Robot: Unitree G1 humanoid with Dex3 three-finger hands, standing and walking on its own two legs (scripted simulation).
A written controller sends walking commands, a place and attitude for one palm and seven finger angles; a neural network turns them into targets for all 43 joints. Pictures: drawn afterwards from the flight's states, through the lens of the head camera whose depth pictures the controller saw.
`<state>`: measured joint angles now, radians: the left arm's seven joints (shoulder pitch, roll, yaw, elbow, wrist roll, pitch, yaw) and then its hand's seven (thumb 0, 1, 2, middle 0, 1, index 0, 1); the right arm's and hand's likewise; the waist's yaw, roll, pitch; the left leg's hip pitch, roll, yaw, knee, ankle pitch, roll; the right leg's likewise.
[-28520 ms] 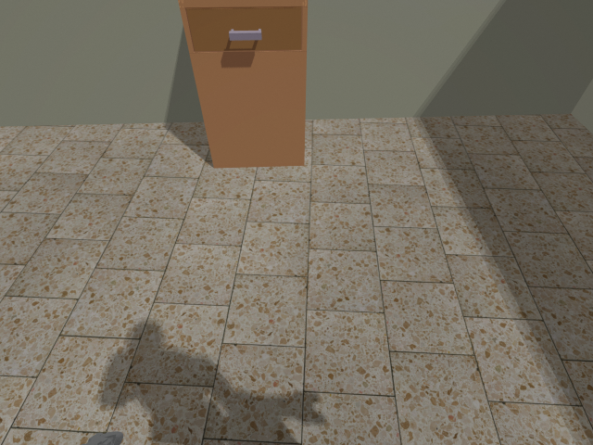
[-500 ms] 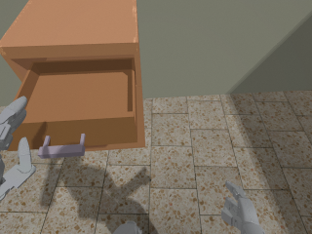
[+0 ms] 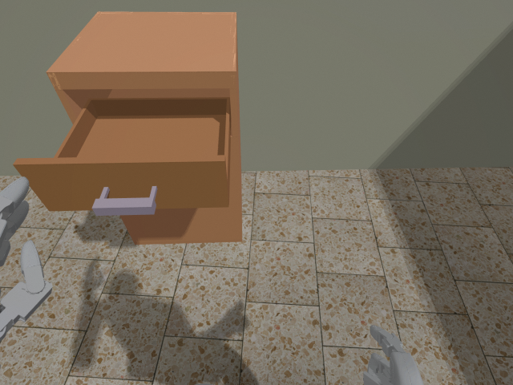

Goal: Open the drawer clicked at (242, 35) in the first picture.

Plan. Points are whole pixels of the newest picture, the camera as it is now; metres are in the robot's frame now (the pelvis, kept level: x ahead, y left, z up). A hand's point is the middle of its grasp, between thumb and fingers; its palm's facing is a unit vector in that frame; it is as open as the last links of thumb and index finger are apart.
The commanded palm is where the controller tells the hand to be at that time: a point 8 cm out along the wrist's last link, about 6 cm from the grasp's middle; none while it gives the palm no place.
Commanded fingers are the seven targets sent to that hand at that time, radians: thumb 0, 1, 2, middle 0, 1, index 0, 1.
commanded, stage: stop stepping back and stand still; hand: left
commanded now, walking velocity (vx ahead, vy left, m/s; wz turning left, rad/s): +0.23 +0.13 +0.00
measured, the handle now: (127, 198) +0.50 +0.32 -0.06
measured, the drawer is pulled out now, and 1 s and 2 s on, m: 0.30 0.30 0.30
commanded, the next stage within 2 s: let the arm hang, fingers relaxed in 0.44 s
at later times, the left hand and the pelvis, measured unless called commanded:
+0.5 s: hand (18, 336) +0.14 +0.25 +0.16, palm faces +0.41 -0.83 -0.39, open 7.4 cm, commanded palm +0.08 +0.29 +0.18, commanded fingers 0.00 0.90 0.90 -0.20 -0.30 -0.20 -0.30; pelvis -0.04 +0.01 +0.00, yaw +3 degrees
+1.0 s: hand out of the picture -0.09 +0.20 -0.17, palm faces +0.11 -0.97 -0.22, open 7.0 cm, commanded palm none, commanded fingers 0.00 0.90 0.90 -0.20 -0.30 -0.20 -0.30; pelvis -0.05 +0.01 +0.00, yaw +5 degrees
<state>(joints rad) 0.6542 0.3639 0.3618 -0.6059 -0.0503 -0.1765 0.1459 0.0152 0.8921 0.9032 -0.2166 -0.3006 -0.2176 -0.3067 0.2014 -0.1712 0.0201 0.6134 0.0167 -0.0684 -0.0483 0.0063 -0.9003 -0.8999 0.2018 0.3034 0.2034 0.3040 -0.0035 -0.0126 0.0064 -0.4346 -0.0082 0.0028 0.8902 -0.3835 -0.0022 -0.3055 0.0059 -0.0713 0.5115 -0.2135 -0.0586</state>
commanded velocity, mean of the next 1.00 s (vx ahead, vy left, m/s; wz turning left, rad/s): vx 0.05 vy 0.00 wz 0.00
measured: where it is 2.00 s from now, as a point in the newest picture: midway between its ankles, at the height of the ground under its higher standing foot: outside the picture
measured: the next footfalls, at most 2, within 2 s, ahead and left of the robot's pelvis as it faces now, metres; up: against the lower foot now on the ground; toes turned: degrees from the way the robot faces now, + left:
left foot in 0.14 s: +0.01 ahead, +0.12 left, +0.00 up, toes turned +5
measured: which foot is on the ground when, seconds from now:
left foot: up 0.00-0.12, down 0.14-1.00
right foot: down 0.00-1.00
